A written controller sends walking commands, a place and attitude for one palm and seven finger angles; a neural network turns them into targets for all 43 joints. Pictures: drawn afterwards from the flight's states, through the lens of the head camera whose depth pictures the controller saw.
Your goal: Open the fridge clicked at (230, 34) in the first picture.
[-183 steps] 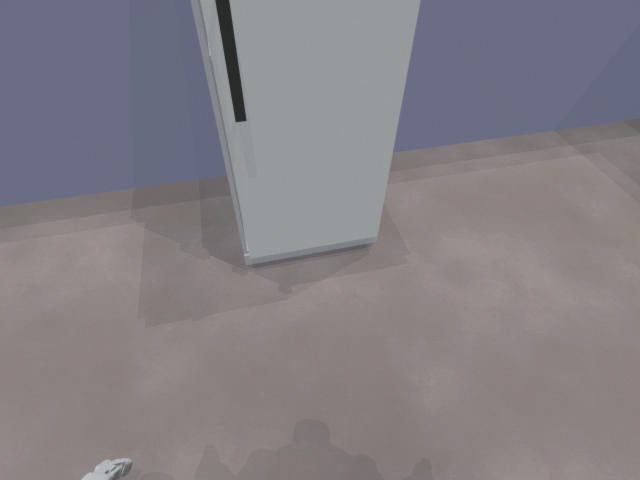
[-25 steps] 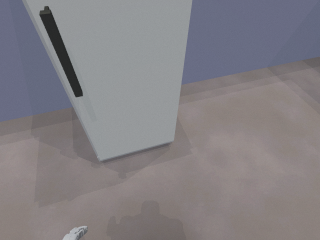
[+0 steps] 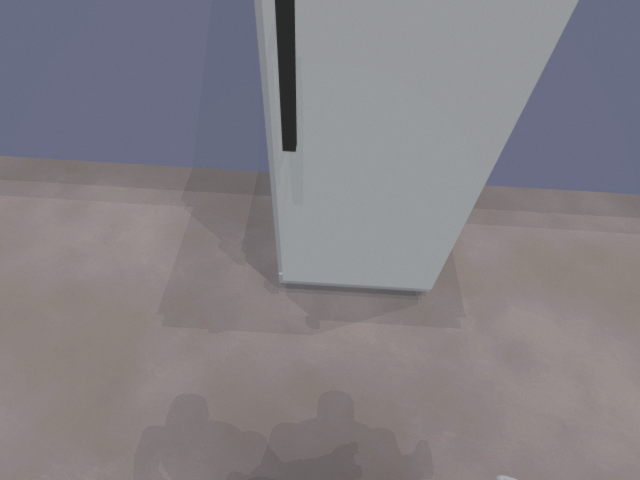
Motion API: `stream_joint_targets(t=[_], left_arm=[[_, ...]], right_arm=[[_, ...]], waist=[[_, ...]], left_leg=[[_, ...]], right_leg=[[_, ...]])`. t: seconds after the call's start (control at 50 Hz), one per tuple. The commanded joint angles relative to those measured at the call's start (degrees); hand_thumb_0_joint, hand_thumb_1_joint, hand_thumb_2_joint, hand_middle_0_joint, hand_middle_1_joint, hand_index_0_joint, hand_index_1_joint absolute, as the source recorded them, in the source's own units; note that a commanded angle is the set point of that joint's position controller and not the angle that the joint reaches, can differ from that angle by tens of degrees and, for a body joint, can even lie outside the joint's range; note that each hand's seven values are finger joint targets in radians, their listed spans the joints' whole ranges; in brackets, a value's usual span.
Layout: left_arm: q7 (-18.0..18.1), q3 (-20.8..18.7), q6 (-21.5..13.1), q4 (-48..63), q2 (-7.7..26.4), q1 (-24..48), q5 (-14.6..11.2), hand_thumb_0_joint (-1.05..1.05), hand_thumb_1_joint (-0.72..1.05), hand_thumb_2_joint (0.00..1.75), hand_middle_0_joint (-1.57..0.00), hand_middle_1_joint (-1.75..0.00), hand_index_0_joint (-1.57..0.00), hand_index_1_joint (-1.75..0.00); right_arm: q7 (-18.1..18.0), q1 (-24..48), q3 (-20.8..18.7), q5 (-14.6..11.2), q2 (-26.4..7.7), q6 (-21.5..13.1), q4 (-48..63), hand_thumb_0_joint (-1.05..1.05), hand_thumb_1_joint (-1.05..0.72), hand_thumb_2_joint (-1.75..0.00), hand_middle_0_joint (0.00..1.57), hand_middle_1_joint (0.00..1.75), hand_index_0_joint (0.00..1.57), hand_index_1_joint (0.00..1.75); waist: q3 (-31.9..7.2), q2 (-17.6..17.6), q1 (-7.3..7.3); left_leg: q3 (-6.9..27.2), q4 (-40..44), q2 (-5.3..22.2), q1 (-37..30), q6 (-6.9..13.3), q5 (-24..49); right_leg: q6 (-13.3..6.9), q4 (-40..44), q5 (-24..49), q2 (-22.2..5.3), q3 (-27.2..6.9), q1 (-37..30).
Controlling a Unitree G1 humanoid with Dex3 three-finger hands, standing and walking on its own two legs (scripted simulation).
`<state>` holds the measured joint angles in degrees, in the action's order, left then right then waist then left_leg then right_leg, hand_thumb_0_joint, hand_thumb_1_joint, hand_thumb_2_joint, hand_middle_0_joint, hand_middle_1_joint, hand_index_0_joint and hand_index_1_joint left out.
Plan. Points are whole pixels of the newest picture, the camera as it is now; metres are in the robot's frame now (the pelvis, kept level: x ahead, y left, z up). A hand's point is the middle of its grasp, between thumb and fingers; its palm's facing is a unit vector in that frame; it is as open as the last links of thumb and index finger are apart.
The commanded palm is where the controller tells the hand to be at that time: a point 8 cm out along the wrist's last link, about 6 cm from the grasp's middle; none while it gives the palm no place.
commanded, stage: take the last steps up to it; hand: left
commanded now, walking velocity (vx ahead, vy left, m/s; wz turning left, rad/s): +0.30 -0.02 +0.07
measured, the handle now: (288, 72) +0.75 +0.14 +0.10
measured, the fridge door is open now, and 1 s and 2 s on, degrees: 0 0 0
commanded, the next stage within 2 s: come to a stop and stand still in 0.80 s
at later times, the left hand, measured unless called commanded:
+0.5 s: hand (197, 449) +0.17 +0.20 -0.17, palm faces -0.03 -0.99 -0.16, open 7.4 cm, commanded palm none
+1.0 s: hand (254, 397) +0.25 +0.13 -0.17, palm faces +0.08 -0.98 -0.18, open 7.3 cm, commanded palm none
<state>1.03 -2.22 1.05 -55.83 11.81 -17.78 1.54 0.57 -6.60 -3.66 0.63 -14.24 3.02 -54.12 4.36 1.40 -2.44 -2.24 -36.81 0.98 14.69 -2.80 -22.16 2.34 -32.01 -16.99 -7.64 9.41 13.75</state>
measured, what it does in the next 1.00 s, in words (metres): walks ahead: left foot, then right foot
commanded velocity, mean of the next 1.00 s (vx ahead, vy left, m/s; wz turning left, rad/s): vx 0.18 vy -0.04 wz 0.01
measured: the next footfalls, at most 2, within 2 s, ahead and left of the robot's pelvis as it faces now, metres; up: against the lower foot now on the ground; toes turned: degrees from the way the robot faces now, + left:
left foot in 0.02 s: +0.02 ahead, +0.12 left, +0.00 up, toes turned +3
right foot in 0.60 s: +0.27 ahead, -0.14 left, +0.00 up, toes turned -6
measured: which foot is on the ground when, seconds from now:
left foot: up 0.00-0.00, down 0.02-0.62, up 0.64-1.00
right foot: down 0.00-0.02, up 0.04-0.58, down 0.60-1.00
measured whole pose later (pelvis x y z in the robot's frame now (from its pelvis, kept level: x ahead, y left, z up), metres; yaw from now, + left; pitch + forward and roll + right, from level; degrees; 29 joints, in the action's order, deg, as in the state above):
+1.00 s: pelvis +0.25 -0.04 +0.01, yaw +1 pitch -1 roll -1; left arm 1.4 -1.4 -2.6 -63.0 7.4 -17.3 1.0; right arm -1.0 -11.1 -2.9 1.0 -9.9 -0.8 -59.7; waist 1.2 -1.9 -1.0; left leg -3.5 -40.7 5.4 23.4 -2.0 -16.0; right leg -4.4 -22.1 -12.7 2.6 9.3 8.9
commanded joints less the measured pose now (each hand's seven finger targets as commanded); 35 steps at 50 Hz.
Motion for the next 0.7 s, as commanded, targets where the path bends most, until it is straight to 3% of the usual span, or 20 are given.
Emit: stream_joint_targets(t=[0.0,0.02,0.04,0.08,0.1,0.16,0.22,0.34,0.42,0.46,0.48,0.5,0.54,0.56,0.58,0.6,0.62,0.64,0.66,0.68], left_arm=[[-0.7,-1.5,-1.0,4.5,4.5,0.4,-0.6,0.0,0.9,0.9,-0.2,-0.3,-0.2,-0.3],[-0.6,-1.1,-1.0,5.5,5.5,5.0,0.1,0.0,0.9,0.9,-0.2,-0.3,-0.2,-0.3],[-0.6,-1.5,-0.9,4.5,6.2,5.7,0.4,0.0,0.9,0.9,-0.2,-0.3,-0.2,-0.3],[-1.5,-1.6,-1.0,1.7,5.6,4.9,0.4,0.0,0.9,0.9,-0.2,-0.3,-0.2,-0.3],[-1.9,-1.4,-1.2,0.3,5.1,3.4,0.3,0.0,0.9,0.9,-0.2,-0.3,-0.2,-0.3],[-2.0,-1.2,-1.2,-2.1,4.5,0.1,0.0,0.0,0.9,0.9,-0.2,-0.3,-0.2,-0.3],[-1.9,-1.3,-1.2,-2.2,4.2,1.6,0.0,0.0,0.9,0.9,-0.2,-0.3,-0.2,-0.3],[-2.2,-1.0,-1.1,-0.5,2.6,8.4,-0.2,0.0,0.9,0.9,-0.2,-0.3,-0.2,-0.3],[-2.5,-0.7,-1.6,1.3,1.6,14.7,-0.5,0.0,0.9,0.9,-0.2,-0.3,-0.2,-0.3],[-2.5,-0.7,-2.0,1.9,0.8,15.9,-0.6,0.0,0.9,0.9,-0.2,-0.3,-0.2,-0.3],[-2.5,-0.7,-2.2,1.9,0.6,15.9,-0.7,0.0,0.9,0.9,-0.2,-0.3,-0.2,-0.3],[-2.4,-0.8,-2.5,1.3,0.8,13.6,-0.8,0.0,0.9,0.9,-0.2,-0.3,-0.2,-0.3],[-2.0,-1.5,-3.2,-1.8,2.1,3.7,-0.6,0.0,0.9,0.9,-0.2,-0.3,-0.2,-0.3],[-1.7,-2.2,-3.8,-4.4,4.2,-3.9,-0.3,0.0,0.9,0.9,-0.2,-0.3,-0.2,-0.3],[-1.0,-3.6,-4.6,-6.0,9.1,-10.8,0.2,0.0,0.9,0.9,-0.2,-0.3,-0.2,-0.3],[-0.7,-4.2,-4.5,-6.6,12.7,-14.3,-0.7,0.0,0.9,0.9,-0.2,-0.3,-0.2,-0.3],[-0.3,-4.0,-4.0,-5.6,11.4,-10.1,-1.5,0.0,0.9,0.9,-0.2,-0.3,-0.2,-0.3],[-0.3,-3.5,-3.8,-4.5,9.5,-4.5,-1.3,0.0,0.9,0.9,-0.2,-0.3,-0.2,-0.3],[-0.1,-2.8,-3.8,-3.3,6.9,-0.3,-1.3,0.0,0.9,0.9,-0.2,-0.3,-0.2,-0.3],[0.0,-1.9,-4.0,-2.5,4.5,2.7,-1.1,0.0,0.9,0.9,-0.2,-0.3,-0.2,-0.3]], right_arm=[[-0.6,-12.7,-2.2,0.9,-13.0,-3.6,0.2,0.0,-0.9,-0.9,0.2,0.3,0.2,0.3],[-0.8,-15.1,-2.3,0.7,-14.2,-2.9,-0.6,0.0,-0.9,-0.9,0.2,0.3,0.2,0.3],[-1.2,-13.5,-1.5,0.9,-11.1,-3.2,-0.9,0.0,-0.9,-0.9,0.2,0.3,0.2,0.3],[-2.0,-9.7,0.0,0.8,-6.3,-3.9,-0.7,0.0,-0.9,-0.9,0.2,0.3,0.2,0.3],[-2.1,-9.4,0.5,0.6,-5.0,-4.5,-0.9,0.0,-0.9,-0.9,0.2,0.3,0.2,0.3],[-2.4,-12.4,0.8,0.0,-3.9,-5.8,-2.5,0.0,-0.9,-0.9,0.2,0.3,0.2,0.3],[-2.7,-16.3,0.6,-0.2,-2.4,-6.5,-4.4,0.0,-0.9,-0.9,0.2,0.3,0.2,0.3],[-3.2,-21.7,0.8,0.3,-1.6,-7.1,-7.6,0.0,-0.9,-0.9,0.2,0.3,0.2,0.3],[-3.4,-25.0,0.8,0.8,-1.3,-7.2,-9.6,0.0,-0.9,-0.9,0.2,0.3,0.2,0.3],[-3.4,-25.2,0.7,1.1,-1.7,-7.1,-10.2,0.0,-0.9,-0.9,0.2,0.3,0.2,0.3],[-3.4,-25.0,0.7,1.2,-2.1,-7.0,-10.6,0.0,-0.9,-0.9,0.2,0.3,0.2,0.3],[-3.4,-24.1,0.7,1.1,-2.7,-6.9,-10.6,0.0,-0.9,-0.9,0.2,0.3,0.2,0.3],[-3.3,-23.1,0.5,0.7,-3.4,-6.8,-10.9,0.0,-0.9,-0.9,0.2,0.3,0.2,0.3],[-3.0,-22.8,0.4,0.2,-2.8,-6.9,-10.8,0.0,-0.9,-0.9,0.2,0.3,0.2,0.3],[-2.3,-24.6,0.8,-0.5,0.2,-7.0,-10.0,0.0,-0.9,-0.9,0.2,0.3,0.2,0.3],[-2.5,-26.5,1.0,-0.7,1.7,-7.0,-8.9,0.0,-0.9,-0.9,0.2,0.3,0.2,0.3],[-2.5,-23.5,0.5,-0.9,0.2,-6.4,-8.4,0.0,-0.9,-0.9,0.2,0.3,0.2,0.3],[-2.0,-19.9,0.3,-0.6,2.2,-6.1,-8.3,0.0,-0.9,-0.9,0.2,0.3,0.2,0.3],[-1.8,-18.0,0.3,-0.1,2.9,-5.6,-7.8,0.0,-0.9,-0.9,0.2,0.3,0.2,0.3],[-1.6,-18.3,0.4,0.4,4.0,-4.9,-7.9,0.0,-0.9,-0.9,0.2,0.3,0.2,0.3]], waist=[[-9.6,-18.7,6.04],[-6.0,-15.8,7.78],[-2.5,-12.7,7.07],[3.8,-12.1,4.77],[5.2,-11.3,3.96],[2.3,-9.8,2.67],[2.0,-6.7,3.17],[5.4,-6.5,4.24],[6.9,-6.8,6.17],[6.6,-7.4,6.04],[6.1,-7.7,5.78],[4.7,-8.2,4.37],[-0.8,-5.4,-0.1],[-4.7,-3.2,-3.25],[-11.4,7.3,-5.46],[-17.1,13.8,-4.06],[-12.8,6.1,-3.48],[-6.5,4.5,-2.18],[-1.3,0.4,-0.37],[1.5,-0.2,1.75]], left_leg=[[23.9,21.3,19.5,-23.7,8.8,6.9],[25.7,23.3,22.5,-19.9,12.3,5.5],[23.3,26.0,20.9,-14.6,12.8,-0.8],[18.7,27.5,15.9,-8.8,11.4,-0.3],[15.4,27.7,13.9,-7.8,10.6,5.5],[9.9,26.6,12.0,-11.7,10.1,19.1],[9.3,26.3,12.4,-15.0,10.8,25.5],[9.3,26.5,14.5,-17.8,12.2,30.3],[9.2,25.2,15.5,-18.1,12.4,32.7],[7.9,23.7,15.3,-17.9,11.9,35.3],[7.1,22.5,15.0,-16.9,11.6,37.8],[6.2,20.1,14.9,-15.9,11.4,43.2],[3.5,9.1,12.9,-12.3,9.4,50.7],[1.5,-0.4,10.2,-6.1,7.5,45.7],[-2.2,-16.8,4.5,6.2,5.0,24.7],[-1.2,-34.3,-1.8,13.3,3.9,-10.7],[3.2,-39.3,1.3,13.8,5.5,-9.2],[2.9,-40.3,3.5,14.7,5.6,-5.4],[3.4,-39.5,5.1,15.3,5.5,-1.8],[3.4,-37.2,6.2,13.2,5.1,1.2]], right_leg=[[0.7,-16.4,-16.8,3.1,-0.1,21.2],[-0.3,-23.0,-18.3,2.9,-4.8,24.5],[-0.7,-26.0,-14.8,1.6,-7.1,24.2],[-0.9,-29.6,-5.9,1.0,-8.4,23.8],[-0.8,-30.2,-2.4,1.1,-8.2,22.7],[0.2,-30.9,2.1,1.7,-7.7,21.9],[0.5,-30.5,4.3,2.0,-7.8,24.2],[0.1,-25.2,5.5,0.8,-7.3,29.2],[-1.5,-16.0,4.2,1.0,-6.3,26.7],[-2.6,-11.1,3.4,1.9,-5.3,23.4],[-3.3,-8.5,2.7,2.8,-4.5,19.8],[-4.2,-6.0,1.6,4.1,-3.7,15.0],[-5.3,-0.2,5.8,7.4,-1.6,-0.6],[-6.2,2.5,9.7,6.4,-3.1,-12.5],[-10.9,4.9,11.5,-6.7,-18.4,-25.8],[-16.5,11.6,18.1,-18.6,-37.2,-28.9],[-17.7,15.3,10.8,-17.9,-34.7,-21.7],[-16.2,18.1,0.5,-15.6,-31.6,-12.1],[-14.9,20.0,-3.2,-14.2,-28.1,-4.1],[-13.0,21.3,-1.9,-11.7,-22.6,2.7]])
